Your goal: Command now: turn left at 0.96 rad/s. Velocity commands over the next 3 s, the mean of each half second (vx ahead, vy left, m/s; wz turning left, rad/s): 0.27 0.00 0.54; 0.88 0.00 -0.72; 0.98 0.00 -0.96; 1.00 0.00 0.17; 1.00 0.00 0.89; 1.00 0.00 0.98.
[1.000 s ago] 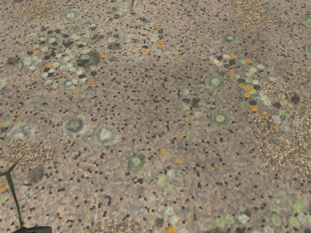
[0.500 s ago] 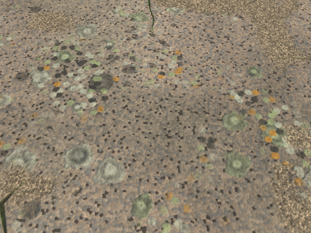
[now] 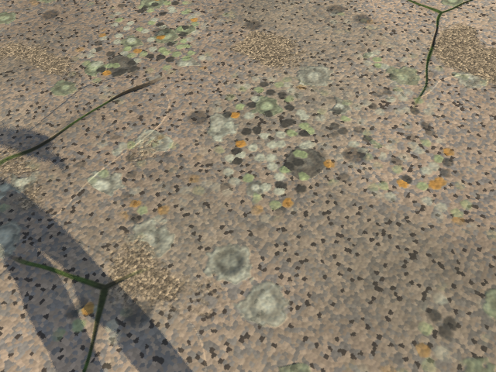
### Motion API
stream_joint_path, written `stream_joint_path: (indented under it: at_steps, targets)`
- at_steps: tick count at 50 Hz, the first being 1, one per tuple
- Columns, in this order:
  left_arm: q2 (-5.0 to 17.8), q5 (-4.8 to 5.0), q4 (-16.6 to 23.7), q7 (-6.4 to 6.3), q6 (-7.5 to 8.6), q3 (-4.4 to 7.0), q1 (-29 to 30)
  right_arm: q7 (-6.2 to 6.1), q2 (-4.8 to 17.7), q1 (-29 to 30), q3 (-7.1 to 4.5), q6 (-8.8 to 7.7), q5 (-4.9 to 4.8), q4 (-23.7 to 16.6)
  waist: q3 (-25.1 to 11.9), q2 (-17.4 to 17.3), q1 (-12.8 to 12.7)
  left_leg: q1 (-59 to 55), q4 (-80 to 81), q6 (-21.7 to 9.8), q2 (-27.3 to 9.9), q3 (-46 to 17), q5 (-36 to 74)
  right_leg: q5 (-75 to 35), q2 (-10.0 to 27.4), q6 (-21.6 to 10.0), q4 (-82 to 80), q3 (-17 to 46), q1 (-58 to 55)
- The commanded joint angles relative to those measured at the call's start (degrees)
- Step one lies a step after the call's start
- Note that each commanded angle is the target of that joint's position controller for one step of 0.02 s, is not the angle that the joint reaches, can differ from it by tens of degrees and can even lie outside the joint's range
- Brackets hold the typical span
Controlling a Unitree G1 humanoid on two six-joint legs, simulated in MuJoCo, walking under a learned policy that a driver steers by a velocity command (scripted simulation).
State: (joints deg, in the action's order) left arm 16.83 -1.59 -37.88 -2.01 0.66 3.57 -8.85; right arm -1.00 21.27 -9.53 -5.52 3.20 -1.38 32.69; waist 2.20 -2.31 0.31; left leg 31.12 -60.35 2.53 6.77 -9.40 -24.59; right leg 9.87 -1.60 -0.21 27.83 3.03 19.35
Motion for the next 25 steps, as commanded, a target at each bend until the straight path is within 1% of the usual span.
stream_joint_path:
  at_steps: [1, 2, 3, 5, 7, 10, 11, 12, 13, 14, 15, 16, 17, 18, 19, 20, 21, 22, 23, 24, 25]
  targets:
    - [6.17, 0.56, 5.79, -1.55, 0.08, 1.32, 5.37, 0.12, 5.37, -4.49, -1.86, 0.29, -0.12, -2.05, -3.34, 8.68, 1.32, 7.73, -13.32, 2.76, -6.32, 4.53, 3.57, -4.69, 14.37, -9.54, -10.88, 9.92, -8.07]
    - [6.47, 0.28, 5.42, -1.75, -0.14, 1.42, 4.09, 0.19, 4.31, -2.92, -1.41, 0.25, -0.35, -2.86, -3.11, 9.34, 0.23, 8.31, -11.68, 3.21, -7.38, 6.35, 4.72, -6.44, 13.86, -9.93, -11.27, 7.21, -9.12]
    - [6.94, -0.01, 4.94, -1.83, -0.38, 1.63, 2.46, 0.22, 3.44, -1.04, -1.02, 0.11, -0.51, -3.71, -3.45, 10.03, -1.13, 9.3, -9.52, 3.68, -8.43, 7.35, 5.23, -7.74, 14.24, -10.59, -11.36, 5.82, -11.46]
    - [8.01, -0.21, 4.12, -1.72, -0.77, 2.21, 0.02, 0.44, 2.73, 1.32, -0.65, -0.06, -0.4, -4.91, -4.79, 10.6, -3.04, 9.88, -5.47, 4.5, -10.31, 7.9, 4.71, -9.69, 16.27, -12.03, -11.33, 4.51, -15.7]
    - [9.18, -0.01, 3.64, -1.28, -0.92, 2.86, -0.26, 0.8, 2.04, 1.89, -0.38, -0.12, -0.17, -5.41, -5.96, 10.94, -3.44, 8.03, -1.0, 4.5, -11.74, 8.4, 3.99, -10.82, 17.98, -12.65, -11.2, 2.53, -17.33]
    - [10.57, 0.41, 3.38, -0.29, -0.88, 3.71, 1.64, 1.35, 1.34, 1.61, -0.17, 0.2, 0.07, -5.26, -6.69, 11.47, -2.83, 1.15, 6.6, 3.21, -12.21, 10.76, 4.27, -11.61, 19.1, -12.04, -11.0, -2.31, -14.82]
    - [11.39, 1.0, 2.97, 0.1, -0.68, 4.18, 0.91, 1.56, 1.59, 1.1, -0.22, 0.37, -0.01, -4.84, -7.86, 11.61, -3.09, -1.48, 8.68, 2.36, -11.91, 12.26, 3.92, -3.2, 19.69, -11.43, -12.57, -2.9, -14.01]
    - [12.23, 1.88, 2.5, 0.52, -0.26, 4.53, 0.16, 1.85, 1.63, 0.73, -0.17, 0.35, -0.11, -4.78, -8.03, 12.19, -3.0, -4.37, 11.13, 1.06, -11.5, 12.91, 2.28, 6.58, 20.01, -10.88, -14.07, -2.1, -12.29]
    - [12.55, 2.79, 1.95, 0.92, 0.18, 4.59, -0.33, 2.14, 1.46, -0.21, -0.08, 0.13, -0.2, -4.29, -7.69, 12.47, -2.4, -8.27, 14.38, -0.69, -10.68, 13.24, -0.11, 14.53, 20.17, -10.53, -15.29, -0.84, -9.28]
    - [12.38, 3.58, 1.45, 1.34, 0.51, 4.4, -0.39, 2.44, 1.3, -2.1, -0.08, -0.18, -0.27, -3.17, -7.16, 12.12, -1.19, -12.67, 18.61, -2.6, -9.6, 13.83, -1.62, 20.13, 20.34, -10.15, -15.76, -0.03, -6.54]
    - [11.74, 4.22, 0.96, 1.8, 0.67, 3.99, 0.54, 2.62, 0.39, -6.07, 0.08, -0.66, -0.38, -0.79, -6.55, 10.55, 1.23, -19.05, 25.43, -4.65, -8.4, 15.03, 0.91, 23.99, 19.49, -9.33, -14.68, -0.85, -3.07]
    - [9.58, 4.19, 0.45, 2.22, 0.83, 3.19, 1.46, 2.48, -0.67, -12.98, 0.32, -1.29, -0.3, 3.4, -5.98, 7.5, 4.22, -28.92, 32.31, -6.34, -6.37, 17.09, 4.72, 27.04, 17.42, -7.98, -11.02, -3.23, 3.03]
    - [5.26, 3.37, 0.26, 2.8, 1.25, 1.75, 2.2, 2.09, 0.34, -20.04, -0.05, -1.98, -0.06, 7.1, -5.28, 1.21, 7.26, -41.08, 36.08, -7.42, -6.89, 14.12, 2.7, 26.3, 13.72, -5.04, -0.65, -7.41, 13.08]
    - [-1.12, 1.81, 1.55, 4.3, 1.94, -0.57, 3.5, 1.35, 4.71, -25.37, -0.65, -3.0, 0.76, 7.8, -5.69, -14.14, 8.57, -49.71, 40.71, -10.94, -21.69, -8.52, -3.86, 28.77, 8.15, -0.85, 27.6, -10.83, 28.24]
    - [1.91, 3.72, 4.7, 4.54, 3.36, 0.44, 5.73, 1.12, 10.96, -20.05, -1.81, -4.6, 1.13, 3.89, -2.21, -13.01, 7.06, -44.42, 47.97, -20.11, -32.96, -26.13, -17.86, 22.89, 5.09, -0.3, 37.06, -4.71, 43.73]
    - [6.02, 5.6, 5.82, 4.16, 4.19, 1.2, 11.14, 1.28, 7.73, -19.17, -1.32, -6.4, 1.4, 3.99, 2.29, -6.27, 9.33, -39.98, 52.48, -20.25, -32.15, -25.34, -25.25, 15.43, 6.49, -1.67, 41.22, 2.2, 46.7]
    - [6.5, 5.86, 5.35, 4.03, 4.47, 1.55, 9.17, 1.28, 4.87, -16.03, -0.16, -7.58, 1.7, 4.54, 5.44, -6.52, 6.47, -38.92, 52.21, -17.44, -30.38, -19.22, -19.5, 8.14, 5.78, -2.22, 41.04, 5.27, 48.96]
    - [5.16, -2.02, 1.23, 4.76, 2.57, 1.4, 5.51, 1.03, 4.74, -13.57, 0.61, -6.79, 4.67, 4.7, 4.6, -4.58, 4.79, -33.44, 53.85, -10.13, -25.18, -7.69, -9.54, 2.8, 3.87, -1.41, 39.05, 5.46, 39.32]
    - [6.19, -2.45, -0.93, 5.7, 1.17, 2.11, 0.44, 0.87, 3.65, -10.4, 1.05, -6.98, 4.31, 4.49, 4.81, -6.56, 1.7, -29.23, 54.82, -7.02, -21.38, 0.44, -2.03, -0.53, 3.61, -0.44, 38.69, 3.05, 32.64]
    - [7.03, -1.58, -2.47, 6.36, 0.15, 2.55, -2.06, 0.96, 2.11, -8.98, 1.65, -7.42, 3.95, 4.58, 4.11, -6.54, 0.41, -26.72, 55.46, -5.76, -19.36, 5.84, 2.63, -3.28, 3.12, 0.15, 39.35, 1.49, 28.5]
    - [6.78, -0.61, -2.9, 6.82, -0.45, 2.55, -2.07, 1.09, 1.06, -9.44, 1.97, -7.85, 3.82, 5.12, 4.15, -6.01, 0.28, -25.87, 55.59, -5.17, -18.7, 9.09, 5.61, -5.15, 3.11, 0.3, 39.72, 0.61, 27.33]
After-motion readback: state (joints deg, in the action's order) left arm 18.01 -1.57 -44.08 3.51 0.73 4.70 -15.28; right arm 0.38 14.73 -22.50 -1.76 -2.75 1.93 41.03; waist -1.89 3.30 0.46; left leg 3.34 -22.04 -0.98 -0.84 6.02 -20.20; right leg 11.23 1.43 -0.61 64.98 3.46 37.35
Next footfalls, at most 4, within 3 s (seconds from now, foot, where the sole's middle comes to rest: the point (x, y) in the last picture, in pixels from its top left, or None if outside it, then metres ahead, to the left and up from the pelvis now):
0.36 left None -0.01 0.14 -0.77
0.80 right None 0.41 0.07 -0.77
1.24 left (221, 235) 0.89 0.14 -0.77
1.68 right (350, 184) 1.08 -0.29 -0.77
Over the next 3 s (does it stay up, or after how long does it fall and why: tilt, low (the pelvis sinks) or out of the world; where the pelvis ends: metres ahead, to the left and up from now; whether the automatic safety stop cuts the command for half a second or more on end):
stays up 2.07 -0.52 -0.04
